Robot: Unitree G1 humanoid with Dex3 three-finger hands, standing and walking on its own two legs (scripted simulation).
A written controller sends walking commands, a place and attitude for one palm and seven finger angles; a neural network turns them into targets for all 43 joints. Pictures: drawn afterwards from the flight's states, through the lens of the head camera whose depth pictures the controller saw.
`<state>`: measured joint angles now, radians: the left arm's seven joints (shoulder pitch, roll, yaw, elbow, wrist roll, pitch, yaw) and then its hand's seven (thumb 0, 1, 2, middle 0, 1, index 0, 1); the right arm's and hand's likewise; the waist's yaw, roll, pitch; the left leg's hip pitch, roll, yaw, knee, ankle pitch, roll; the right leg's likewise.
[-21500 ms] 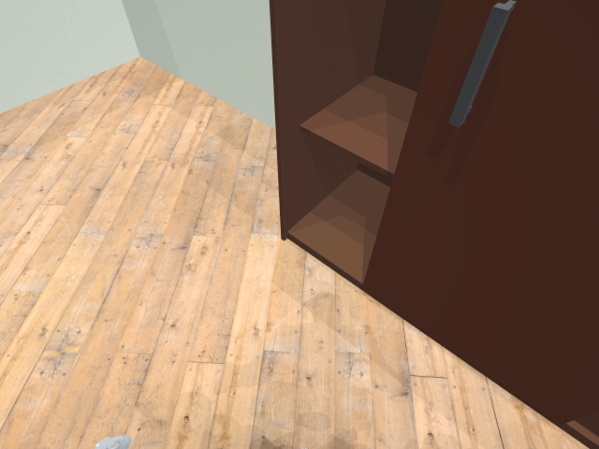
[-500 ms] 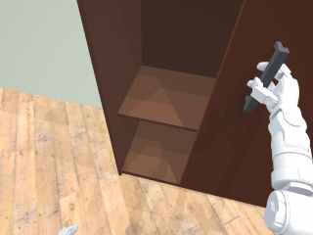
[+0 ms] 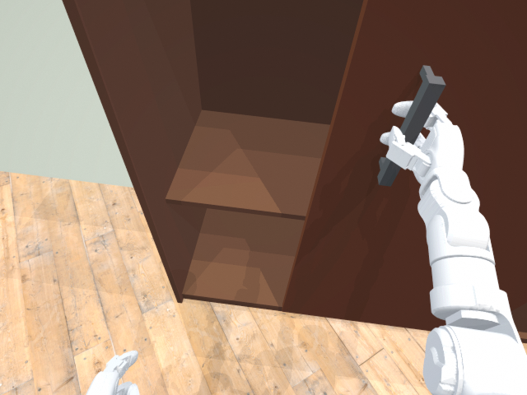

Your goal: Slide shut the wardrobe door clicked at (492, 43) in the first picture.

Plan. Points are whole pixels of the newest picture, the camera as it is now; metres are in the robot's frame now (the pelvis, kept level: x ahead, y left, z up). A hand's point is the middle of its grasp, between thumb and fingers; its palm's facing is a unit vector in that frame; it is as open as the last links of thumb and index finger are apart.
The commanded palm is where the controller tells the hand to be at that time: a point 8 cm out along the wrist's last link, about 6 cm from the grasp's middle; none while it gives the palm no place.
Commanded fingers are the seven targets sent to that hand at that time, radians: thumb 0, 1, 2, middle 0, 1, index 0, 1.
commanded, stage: tug the door sideways, standing still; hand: right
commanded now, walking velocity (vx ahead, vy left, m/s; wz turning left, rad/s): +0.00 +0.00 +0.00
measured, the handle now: (403, 130) +0.49 -0.17 +0.17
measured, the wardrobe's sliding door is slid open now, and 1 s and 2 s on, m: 0.39 0.39 0.34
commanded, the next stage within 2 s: step sideways, sliding the door along in 0.64 s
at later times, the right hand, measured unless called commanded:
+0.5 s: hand (391, 148) +0.44 -0.14 +0.18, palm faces +0.14 +0.99 -0.03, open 5.9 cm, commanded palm +0.41 -0.14 +0.17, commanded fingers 0.00 -0.90 -0.90 0.45 1.40 0.45 1.40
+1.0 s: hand (391, 149) +0.44 -0.15 +0.17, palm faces +0.18 +0.97 -0.15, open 6.1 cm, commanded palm +0.42 -0.17 +0.17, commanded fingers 0.00 -0.90 -0.90 0.45 1.40 0.45 1.40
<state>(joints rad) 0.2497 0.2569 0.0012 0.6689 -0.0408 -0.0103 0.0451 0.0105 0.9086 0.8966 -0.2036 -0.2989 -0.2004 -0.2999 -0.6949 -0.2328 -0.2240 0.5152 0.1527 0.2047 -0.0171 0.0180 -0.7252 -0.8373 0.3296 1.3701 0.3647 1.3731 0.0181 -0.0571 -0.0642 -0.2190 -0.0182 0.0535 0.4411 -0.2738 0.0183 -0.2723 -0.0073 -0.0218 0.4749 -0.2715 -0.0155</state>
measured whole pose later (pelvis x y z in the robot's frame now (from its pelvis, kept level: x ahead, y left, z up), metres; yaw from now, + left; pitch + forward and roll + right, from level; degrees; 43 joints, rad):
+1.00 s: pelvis -0.04 +0.01 -0.02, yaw +1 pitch +2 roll -1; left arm 0.25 0.24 -0.01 0.71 -0.03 -0.06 0.07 0.01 0.91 0.90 -0.20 -0.30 -0.20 -0.30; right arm -0.91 -0.35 -0.15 0.84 0.12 -0.07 -0.08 -0.02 -0.71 -0.84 0.42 1.39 0.25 1.40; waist 0.00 -0.05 0.09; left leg -0.39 -0.03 0.01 0.78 -0.48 0.02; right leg -0.31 -0.01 -0.04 0.59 -0.32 -0.01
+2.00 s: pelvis +0.14 +0.19 -0.01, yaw -12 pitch -1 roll +1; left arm 0.08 0.23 0.03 0.61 -0.04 -0.17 -0.01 0.01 0.91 0.90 -0.20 -0.30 -0.20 -0.30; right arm -0.40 -0.16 -0.16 -0.08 0.09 -0.04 -0.20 0.00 -0.74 -0.86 0.44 1.40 0.06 1.33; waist -0.13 -0.07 0.27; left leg -0.24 0.01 0.06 0.57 -0.30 0.01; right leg -0.26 -0.15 -0.05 0.80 -0.31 0.04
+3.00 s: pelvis +0.13 +0.30 -0.02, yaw -4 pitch -4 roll +2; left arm 0.01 0.18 0.02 0.60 -0.03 -0.11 -0.06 0.01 0.91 0.90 -0.21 -0.30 -0.21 -0.30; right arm -0.29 -0.15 -0.19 -0.21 0.06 -0.11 -0.22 -0.02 -0.77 -0.87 0.45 1.40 0.00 1.20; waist -0.11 -0.10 0.34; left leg -0.22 -0.01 0.10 0.56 -0.26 0.02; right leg -0.29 -0.32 -0.06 0.72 -0.28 0.06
